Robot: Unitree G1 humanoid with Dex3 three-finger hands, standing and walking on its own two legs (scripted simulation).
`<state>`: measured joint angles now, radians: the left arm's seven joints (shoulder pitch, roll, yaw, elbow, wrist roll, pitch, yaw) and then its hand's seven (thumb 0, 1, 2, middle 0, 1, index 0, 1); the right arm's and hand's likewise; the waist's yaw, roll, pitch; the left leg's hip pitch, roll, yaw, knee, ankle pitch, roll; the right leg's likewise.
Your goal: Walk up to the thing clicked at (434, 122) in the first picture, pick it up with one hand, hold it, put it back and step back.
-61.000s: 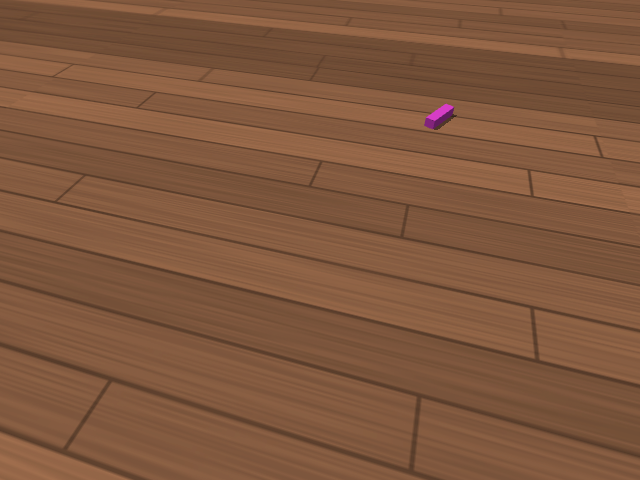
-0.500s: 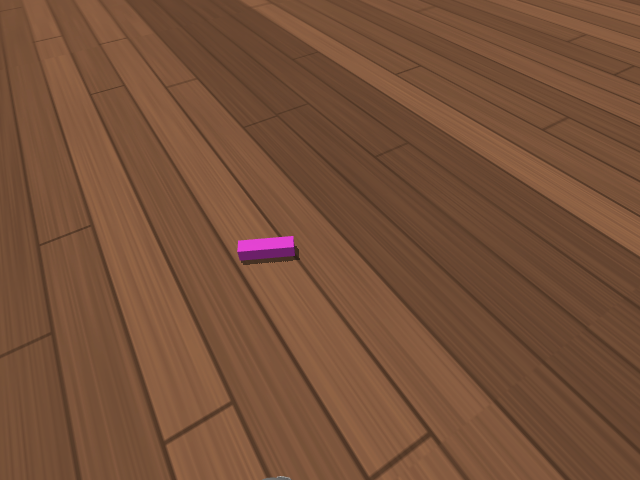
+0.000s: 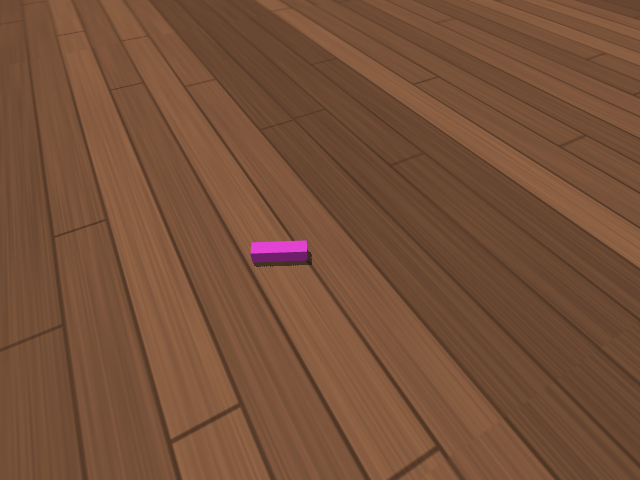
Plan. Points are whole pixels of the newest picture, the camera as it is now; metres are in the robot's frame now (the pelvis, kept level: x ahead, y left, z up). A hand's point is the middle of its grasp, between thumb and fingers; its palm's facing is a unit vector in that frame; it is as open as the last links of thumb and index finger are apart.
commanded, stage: step back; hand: left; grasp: from above
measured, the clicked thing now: (279, 251) +1.10 +0.19 -0.74
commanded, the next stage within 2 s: stand in 0.32 s
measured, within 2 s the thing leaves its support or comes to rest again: neither
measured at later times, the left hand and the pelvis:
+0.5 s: hand out of the picture +0.13 +0.25 -0.14, palm faces -0.03 -0.94 -0.35, open 7.3 cm; pelvis +0.02 +0.00 +0.01, yaw -2 degrees
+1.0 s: hand out of the picture +0.07 +0.24 -0.14, palm faces -0.07 -0.94 -0.33, open 7.3 cm; pelvis +0.00 -0.01 +0.02, yaw -2 degrees
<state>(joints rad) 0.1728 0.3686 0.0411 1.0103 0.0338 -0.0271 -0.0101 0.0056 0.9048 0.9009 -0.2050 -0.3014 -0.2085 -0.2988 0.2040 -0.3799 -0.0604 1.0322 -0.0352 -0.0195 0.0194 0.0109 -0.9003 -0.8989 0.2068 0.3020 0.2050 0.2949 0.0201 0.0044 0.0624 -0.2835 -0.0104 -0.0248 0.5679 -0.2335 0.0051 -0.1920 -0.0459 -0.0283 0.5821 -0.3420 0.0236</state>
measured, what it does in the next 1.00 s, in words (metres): stands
